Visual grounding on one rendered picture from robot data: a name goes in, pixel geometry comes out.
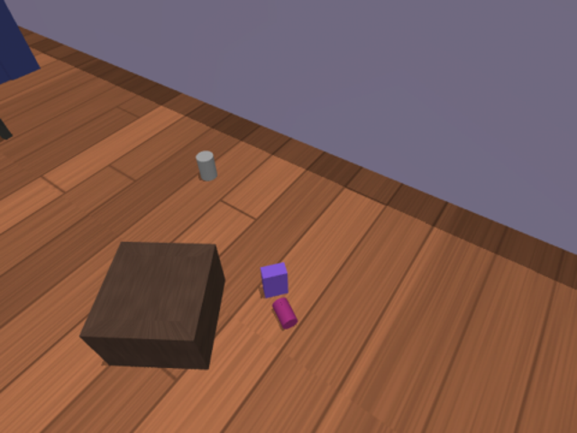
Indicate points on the sofa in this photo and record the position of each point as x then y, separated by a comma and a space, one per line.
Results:
16, 58

